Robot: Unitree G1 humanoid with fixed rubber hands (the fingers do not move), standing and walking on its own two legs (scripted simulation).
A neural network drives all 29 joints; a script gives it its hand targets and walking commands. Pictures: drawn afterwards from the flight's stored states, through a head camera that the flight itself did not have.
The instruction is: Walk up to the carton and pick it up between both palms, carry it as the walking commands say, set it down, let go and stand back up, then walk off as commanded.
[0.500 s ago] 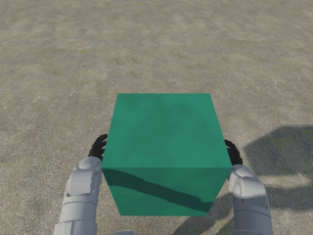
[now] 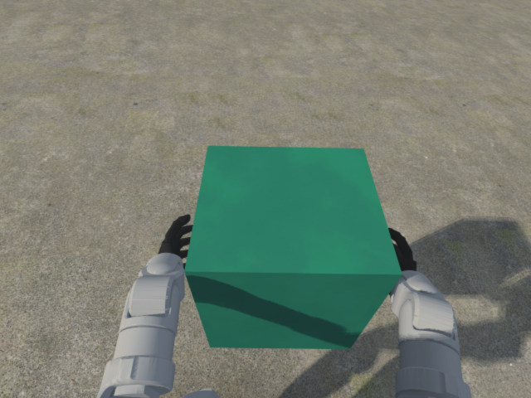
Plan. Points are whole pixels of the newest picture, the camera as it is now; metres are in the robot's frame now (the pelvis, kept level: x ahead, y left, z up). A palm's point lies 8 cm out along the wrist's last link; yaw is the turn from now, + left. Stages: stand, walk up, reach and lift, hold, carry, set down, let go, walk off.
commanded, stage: set down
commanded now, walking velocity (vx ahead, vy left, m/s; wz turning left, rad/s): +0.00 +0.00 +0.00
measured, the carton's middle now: (282, 253) +0.37 -0.03 -0.03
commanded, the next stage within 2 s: none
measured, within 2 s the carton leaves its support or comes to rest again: neither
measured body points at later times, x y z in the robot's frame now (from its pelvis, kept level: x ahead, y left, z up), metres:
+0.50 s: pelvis +0.02 -0.02 +0.00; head +0.14 -0.01 +0.43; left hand +0.35 +0.14 -0.07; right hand +0.34 -0.23 -0.06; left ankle +0.11 +0.06 -0.72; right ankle +0.05 -0.11 -0.72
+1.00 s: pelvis -0.01 -0.03 -0.07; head +0.19 -0.02 +0.33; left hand +0.37 +0.15 -0.16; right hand +0.37 -0.21 -0.15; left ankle +0.11 +0.07 -0.72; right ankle +0.05 -0.11 -0.72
